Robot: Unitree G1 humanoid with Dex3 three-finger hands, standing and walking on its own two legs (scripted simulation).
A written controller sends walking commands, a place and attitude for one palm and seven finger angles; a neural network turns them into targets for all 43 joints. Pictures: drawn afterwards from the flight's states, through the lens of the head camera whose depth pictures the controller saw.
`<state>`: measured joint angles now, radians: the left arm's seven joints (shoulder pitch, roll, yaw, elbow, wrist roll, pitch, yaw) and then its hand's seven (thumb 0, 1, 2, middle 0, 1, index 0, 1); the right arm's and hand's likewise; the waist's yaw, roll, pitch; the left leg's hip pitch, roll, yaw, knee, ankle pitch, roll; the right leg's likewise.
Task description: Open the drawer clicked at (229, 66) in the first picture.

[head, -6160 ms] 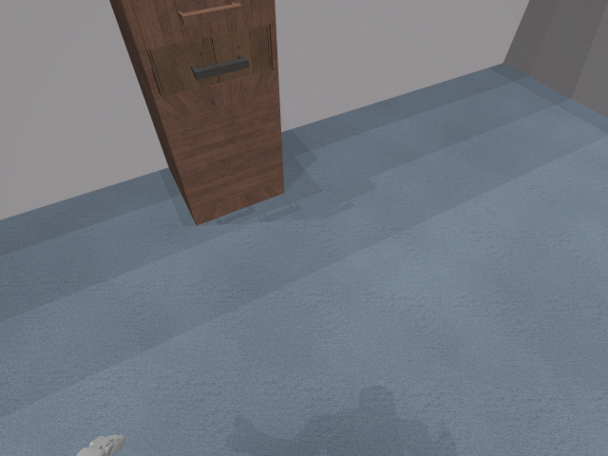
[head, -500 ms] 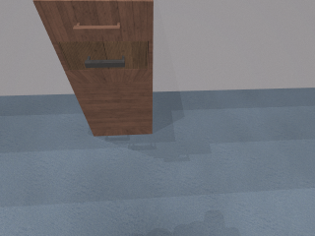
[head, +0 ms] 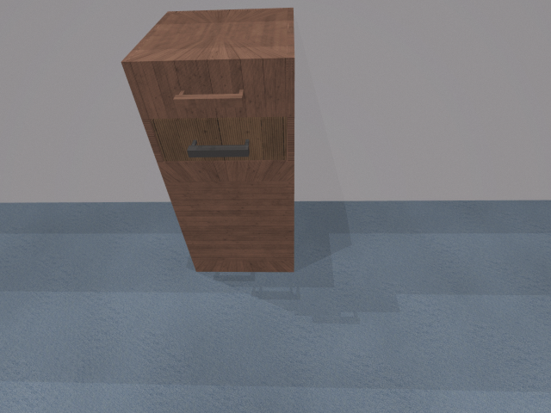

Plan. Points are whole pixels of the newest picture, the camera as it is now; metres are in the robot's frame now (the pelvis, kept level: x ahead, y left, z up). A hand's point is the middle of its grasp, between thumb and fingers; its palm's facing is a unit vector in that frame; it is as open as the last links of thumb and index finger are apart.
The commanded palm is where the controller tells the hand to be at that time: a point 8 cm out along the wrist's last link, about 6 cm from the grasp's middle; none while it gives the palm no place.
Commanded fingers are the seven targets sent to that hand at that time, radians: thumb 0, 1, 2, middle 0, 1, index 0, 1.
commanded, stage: take the last steps up to it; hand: left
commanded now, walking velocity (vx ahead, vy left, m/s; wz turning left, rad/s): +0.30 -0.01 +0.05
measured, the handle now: (219, 146) +0.83 +0.23 -0.08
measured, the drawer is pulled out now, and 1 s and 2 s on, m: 0.00 0.00 0.00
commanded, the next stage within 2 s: come to a stop and stand still in 0.80 s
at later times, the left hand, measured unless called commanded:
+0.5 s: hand out of the picture +0.03 +0.21 -0.18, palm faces +0.09 -0.99 -0.12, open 7.4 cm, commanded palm none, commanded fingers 0.00 0.90 0.90 -0.20 -0.30 -0.20 -0.30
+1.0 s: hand (214, 295) +0.39 +0.17 -0.16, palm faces -0.02 -0.98 -0.21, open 7.4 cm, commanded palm none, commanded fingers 0.00 0.90 0.90 -0.20 -0.30 -0.20 -0.30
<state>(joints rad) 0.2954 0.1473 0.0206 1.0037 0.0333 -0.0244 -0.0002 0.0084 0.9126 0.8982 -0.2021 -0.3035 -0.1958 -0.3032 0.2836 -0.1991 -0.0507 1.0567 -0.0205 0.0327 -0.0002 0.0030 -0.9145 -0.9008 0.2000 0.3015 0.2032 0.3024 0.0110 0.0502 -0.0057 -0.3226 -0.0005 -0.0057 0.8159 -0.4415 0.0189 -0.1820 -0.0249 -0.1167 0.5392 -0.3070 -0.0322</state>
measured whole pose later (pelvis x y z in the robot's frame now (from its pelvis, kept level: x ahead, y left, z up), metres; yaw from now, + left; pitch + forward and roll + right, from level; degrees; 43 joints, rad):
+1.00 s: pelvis +0.29 +0.00 +0.00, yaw +0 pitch -1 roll +0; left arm 0.13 0.13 0.03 1.01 0.02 -0.04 0.01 0.01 0.91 0.90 -0.20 -0.30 -0.20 -0.30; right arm 0.34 -0.16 -0.04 1.13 -0.01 0.00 -0.02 0.01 -0.91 -0.90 0.20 0.30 0.20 0.30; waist -0.04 0.05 0.08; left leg -0.33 0.07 0.05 1.07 -0.47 0.00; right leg -0.33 -0.03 -0.16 0.55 -0.20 -0.06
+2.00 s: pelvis +0.29 -0.03 +0.01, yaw +0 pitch -2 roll +0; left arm 0.28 0.13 0.00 1.13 0.01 0.01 0.03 0.02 0.93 0.90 -0.20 -0.30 -0.20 -0.30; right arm 0.33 -0.16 -0.01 1.19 -0.01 0.03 -0.03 0.00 -0.91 -0.90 0.20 0.30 0.20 0.30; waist -0.03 0.03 0.03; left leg -0.20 0.10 0.03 0.41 -0.17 -0.07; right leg -0.09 0.04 -0.08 0.42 -0.30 -0.06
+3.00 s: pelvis +0.33 +0.00 +0.00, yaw -2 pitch +0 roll -1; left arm 0.31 0.14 -0.01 1.06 0.02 -0.04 0.05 0.01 0.91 0.90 -0.20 -0.30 -0.20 -0.30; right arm 0.23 -0.18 -0.01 1.04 -0.01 -0.01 -0.03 0.01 -0.92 -0.90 0.20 0.30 0.20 0.30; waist -0.01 0.03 0.06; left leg -0.28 0.07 0.05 0.58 -0.27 0.01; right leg -0.11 0.03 -0.04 0.48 -0.37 -0.02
